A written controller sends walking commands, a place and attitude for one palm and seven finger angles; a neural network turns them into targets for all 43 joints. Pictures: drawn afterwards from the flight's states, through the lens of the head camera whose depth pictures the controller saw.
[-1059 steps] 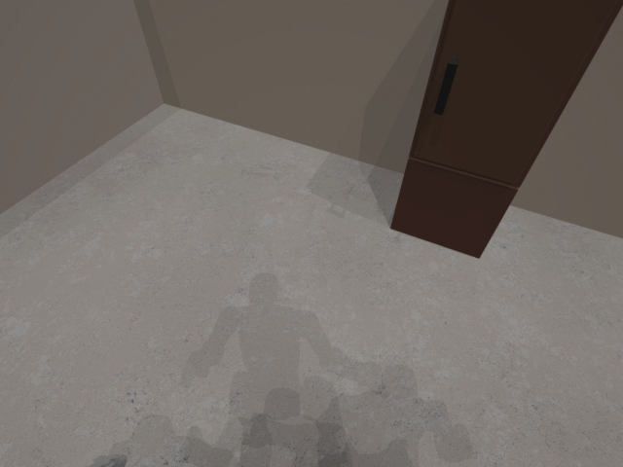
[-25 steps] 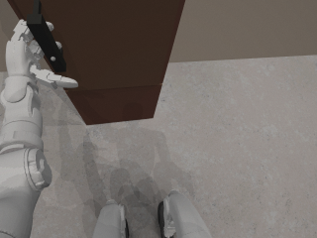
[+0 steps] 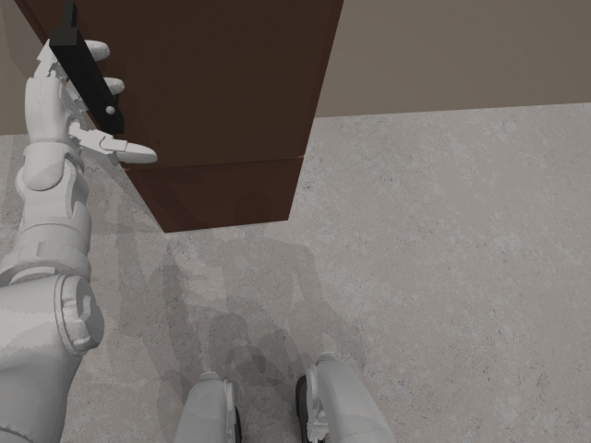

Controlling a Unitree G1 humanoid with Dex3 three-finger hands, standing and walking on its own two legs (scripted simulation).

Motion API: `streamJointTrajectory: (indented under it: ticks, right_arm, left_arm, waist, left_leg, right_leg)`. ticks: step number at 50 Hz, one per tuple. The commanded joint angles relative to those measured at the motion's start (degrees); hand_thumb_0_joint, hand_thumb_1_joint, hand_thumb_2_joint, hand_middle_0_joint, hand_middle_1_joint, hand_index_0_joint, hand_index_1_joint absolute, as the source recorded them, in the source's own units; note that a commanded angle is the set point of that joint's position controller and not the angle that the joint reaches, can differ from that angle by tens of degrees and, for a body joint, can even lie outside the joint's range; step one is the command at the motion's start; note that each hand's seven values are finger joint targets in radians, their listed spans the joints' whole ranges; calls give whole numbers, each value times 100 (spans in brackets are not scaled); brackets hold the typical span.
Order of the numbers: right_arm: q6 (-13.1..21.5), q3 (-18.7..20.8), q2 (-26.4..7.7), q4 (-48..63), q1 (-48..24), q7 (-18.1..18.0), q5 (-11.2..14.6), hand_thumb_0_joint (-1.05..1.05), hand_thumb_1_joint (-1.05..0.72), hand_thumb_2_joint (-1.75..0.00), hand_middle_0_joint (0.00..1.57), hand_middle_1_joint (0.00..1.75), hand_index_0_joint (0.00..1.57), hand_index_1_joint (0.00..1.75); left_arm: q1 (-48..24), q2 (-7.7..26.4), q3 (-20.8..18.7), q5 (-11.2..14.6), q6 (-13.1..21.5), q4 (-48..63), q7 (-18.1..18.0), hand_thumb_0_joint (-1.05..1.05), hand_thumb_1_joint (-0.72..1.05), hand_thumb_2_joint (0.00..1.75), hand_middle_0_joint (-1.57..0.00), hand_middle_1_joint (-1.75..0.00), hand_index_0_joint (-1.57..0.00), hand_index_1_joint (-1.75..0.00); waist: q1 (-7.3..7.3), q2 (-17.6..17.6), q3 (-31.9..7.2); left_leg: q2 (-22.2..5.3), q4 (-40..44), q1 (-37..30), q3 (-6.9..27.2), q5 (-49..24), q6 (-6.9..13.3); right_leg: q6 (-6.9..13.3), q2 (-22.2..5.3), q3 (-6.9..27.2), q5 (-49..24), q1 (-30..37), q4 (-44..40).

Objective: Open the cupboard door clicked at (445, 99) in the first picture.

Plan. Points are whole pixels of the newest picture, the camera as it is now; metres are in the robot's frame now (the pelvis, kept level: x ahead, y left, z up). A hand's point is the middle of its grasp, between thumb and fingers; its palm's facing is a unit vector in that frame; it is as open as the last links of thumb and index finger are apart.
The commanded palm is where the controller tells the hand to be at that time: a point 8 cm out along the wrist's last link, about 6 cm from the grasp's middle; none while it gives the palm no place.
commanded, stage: slide the fingers in behind the handle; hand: left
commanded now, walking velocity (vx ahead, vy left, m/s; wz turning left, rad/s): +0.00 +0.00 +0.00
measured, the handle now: (94, 74) +0.59 +0.21 +0.05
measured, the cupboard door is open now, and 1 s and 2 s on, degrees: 0 1 40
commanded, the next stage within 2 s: close the thumb around the handle in 0.16 s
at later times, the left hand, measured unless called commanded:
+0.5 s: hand (113, 107) +0.54 +0.18 +0.04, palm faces +0.05 -1.00 -0.02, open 12.4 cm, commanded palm +0.52 +0.21 +0.05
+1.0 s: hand (113, 108) +0.54 +0.18 +0.04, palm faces +0.06 -1.00 -0.02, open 6.1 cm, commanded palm +0.51 +0.22 +0.05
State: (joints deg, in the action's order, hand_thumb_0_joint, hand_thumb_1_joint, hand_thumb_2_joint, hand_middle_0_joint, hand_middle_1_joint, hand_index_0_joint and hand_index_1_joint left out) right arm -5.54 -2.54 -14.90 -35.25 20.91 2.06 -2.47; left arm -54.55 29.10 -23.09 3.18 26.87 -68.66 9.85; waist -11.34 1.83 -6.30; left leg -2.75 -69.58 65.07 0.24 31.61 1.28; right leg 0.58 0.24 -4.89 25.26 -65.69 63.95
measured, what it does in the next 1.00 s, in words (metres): stands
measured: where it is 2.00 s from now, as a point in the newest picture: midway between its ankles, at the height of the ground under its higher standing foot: outside the picture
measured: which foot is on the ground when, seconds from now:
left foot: down 0.00-1.00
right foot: down 0.00-1.00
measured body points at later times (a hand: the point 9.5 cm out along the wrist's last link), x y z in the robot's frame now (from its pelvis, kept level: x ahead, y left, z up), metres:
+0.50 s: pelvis +0.00 +0.01 +0.00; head +0.17 +0.03 +0.42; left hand +0.53 +0.24 +0.05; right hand +0.00 -0.25 -0.11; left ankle +0.00 +0.10 -0.64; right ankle +0.04 -0.12 -0.64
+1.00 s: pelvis +0.01 +0.00 +0.00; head +0.18 +0.03 +0.42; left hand +0.53 +0.24 +0.05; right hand +0.01 -0.26 -0.11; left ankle +0.00 +0.10 -0.64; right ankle +0.04 -0.12 -0.64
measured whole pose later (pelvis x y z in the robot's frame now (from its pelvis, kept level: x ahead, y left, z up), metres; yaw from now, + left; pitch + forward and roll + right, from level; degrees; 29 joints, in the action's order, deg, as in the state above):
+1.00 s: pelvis +0.01 +0.00 +0.00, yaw +0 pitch +27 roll -4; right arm -5.8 -2.3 -14.7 -35.2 20.7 2.3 -2.8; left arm -54.1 28.0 -22.5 2.8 26.9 -68.1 8.3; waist -11.4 2.0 -6.4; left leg -2.6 -69.2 64.5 0.3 32.2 1.5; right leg 0.2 0.3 -4.7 25.6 -65.0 63.3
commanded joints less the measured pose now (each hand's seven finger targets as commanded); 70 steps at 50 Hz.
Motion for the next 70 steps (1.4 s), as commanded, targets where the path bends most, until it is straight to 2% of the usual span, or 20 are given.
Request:
streamJointTrajectory:
  ticks: [1,4,7,10,13,17,18,20,21,23,29,32,38,40,43,45,47,54,63,70]
  right_arm:
    - [78,373,-1059,148,1172,-103,-7,0,-90,-90,20,30,20,30]
    - [83,369,-1084,129,1172,-116,-12,0,-90,-90,20,30,20,30]
    - [100,371,-1076,128,1197,-104,-29,0,-90,-90,20,30,20,30]
    - [91,370,-1092,175,1210,-102,-32,0,-90,-90,20,30,20,30]
    - [62,377,-1073,178,1204,-80,-19,0,-90,-90,20,30,20,30]
    - [47,372,-1075,189,1199,-76,-7,0,-90,-90,20,30,20,30]
    - [38,369,-1089,193,1213,-88,-15,0,-90,-90,20,30,20,30]
    - [40,360,-1058,204,1184,-85,-3,0,-90,-90,20,30,20,30]
    - [50,364,-1063,182,1221,-92,-18,0,-90,-90,20,30,20,30]
    - [56,390,-1066,190,1214,-81,-30,0,-90,-90,20,30,20,30]
    - [48,403,-1058,125,1233,-44,-54,0,-90,-90,20,30,20,30]
    - [36,424,-1047,105,1248,-45,-62,0,-90,-90,20,30,20,30]
    - [19,422,-1044,110,1214,-43,-43,0,-90,-90,20,30,20,30]
    - [17,398,-1052,118,1178,-72,-25,0,-90,-90,20,30,20,30]
    - [31,403,-1050,115,1203,-80,-44,0,-90,-90,20,30,20,30]
    - [28,409,-1041,125,1194,-69,-47,0,-90,-90,20,30,20,30]
    - [23,404,-1043,128,1185,-63,-42,0,-90,-90,20,30,20,30]
    - [15,391,-1054,174,1134,-90,-14,0,-90,-90,20,30,20,30]
    - [-5,467,-973,466,992,-29,83,0,-90,-90,20,30,20,30]
    - [82,564,-826,749,677,46,228,0,-90,-90,20,30,20,30]
  left_arm:
    - [-2614,1105,62,4,388,1130,20,0,-50,30,-30,-120,-30,-120]
    - [-2740,1254,-18,-43,348,1054,-12,0,-50,30,-30,-120,-30,-120]
    - [-2834,1108,89,-27,356,1108,-17,0,-50,30,-30,-120,-30,-120]
    - [-2676,1424,-167,-41,363,1206,-16,0,-50,30,-30,-120,-30,-120]
    - [-2525,1263,-79,-25,338,1195,22,0,-50,30,-30,-120,-30,-120]
    - [-2554,1233,-74,8,298,1212,-7,0,-28,40,-32,-122,-32,-122]
    - [-2530,1453,-236,-13,303,1214,-24,0,-22,42,-32,-123,-32,-123]
    - [-2491,1207,-32,-36,264,1112,-19,0,-11,47,-33,-124,-33,-124]
    - [-2676,1176,-4,-25,311,1235,-28,0,-5,49,-33,-125,-33,-125]
    - [-2574,1257,-101,-26,376,1338,-46,0,6,54,-34,-126,-34,-126]
    - [-2676,905,168,-41,422,1316,-114,0,40,68,-36,-130,-36,-130]
    - [-2707,879,209,-61,466,1475,-123,0,56,76,-38,-131,-38,-131]
    - [-2429,990,51,-6,463,1384,-103,0,90,90,-40,-135,-40,-135]
    - [-2531,1042,51,-2,412,1223,-98,0,90,90,-40,-135,-40,-135]
    - [-2573,1162,-26,-47,470,1351,-99,0,90,90,-40,-135,-40,-135]
    - [-2516,1003,83,-19,464,1373,-96,0,90,90,-40,-135,-40,-135]
    - [-2533,991,119,-27,480,1374,-84,0,90,90,-40,-135,-40,-135]
    - [-2360,1321,-131,-1,463,1333,-22,0,90,90,-40,-135,-40,-135]
    - [-739,890,-77,265,431,2080,88,0,90,90,-40,-135,-40,-135]
    - [1256,38,346,543,349,3332,-13,0,90,90,-40,-135,-40,-135]
  waist:
    - [-228,777,-2978]
    - [-238,810,-2970]
    - [-282,931,-3136]
    - [-171,864,-3375]
    - [-146,937,-3323]
    - [-188,821,-3200]
    - [-130,799,-3221]
    - [-190,785,-3022]
    - [-227,871,-3073]
    - [-109,1076,-3356]
    - [-223,966,-3247]
    - [-195,1136,-3460]
    - [-133,925,-3331]
    - [-219,682,-2971]
    - [-126,1033,-3279]
    - [-181,885,-3240]
    - [-174,1031,-3232]
    - [-99,828,-3208]
    - [313,630,-3431]
    - [628,259,-3070]
  left_leg:
    - [129,748,-2118,380,-2505,21]
    - [131,726,-2032,388,-2371,23]
    - [127,685,-2198,403,-2537,12]
    - [136,673,-2120,377,-2662,19]
    - [110,672,-2294,395,-2859,-11]
    - [106,711,-2212,389,-2754,3]
    - [110,711,-2125,380,-2741,8]
    - [113,734,-2066,368,-2655,9]
    - [102,723,-2242,407,-2761,5]
    - [97,704,-2464,430,-2992,-48]
    - [74,710,-2600,495,-3079,-68]
    - [67,690,-2809,504,-3351,-95]
    - [88,721,-2610,447,-3219,-69]
    - [113,753,-2199,391,-2786,-9]
    - [106,746,-2502,442,-3030,-53]
    - [97,740,-2510,434,-3082,-45]
    - [88,718,-2594,440,-3204,-64]
    - [127,734,-2213,343,-2877,-11]
    - [142,976,-2422,206,-3300,-20]
    - [154,1296,-2416,35,-3488,-25]
  right_leg:
    - [51,218,262,-1636,1498,-595]
    - [40,202,275,-1501,1422,-594]
    - [44,205,262,-1594,1344,-562]
    - [43,208,295,-1807,1667,-533]
    - [50,219,251,-1860,1532,-518]
    - [34,230,240,-1812,1542,-551]
    - [37,226,261,-1844,1662,-546]
    - [35,221,246,-1770,1554,-565]
    - [49,228,230,-1770,1439,-543]
    - [61,225,224,-1835,1447,-511]
    - [52,235,167,-1760,1247,-516]
    - [62,228,174,-1905,1268,-494]
    - [58,239,185,-1973,1496,-549]
    - [34,240,233,-1851,1585,-606]
    - [67,229,207,-1885,1513,-532]
    - [49,230,202,-1948,1534,-561]
    - [62,230,205,-1968,1426,-534]
    - [45,236,282,-2034,1816,-571]
    - [52,237,268,-2528,2456,-650]
    - [44,211,255,-2839,2974,-833]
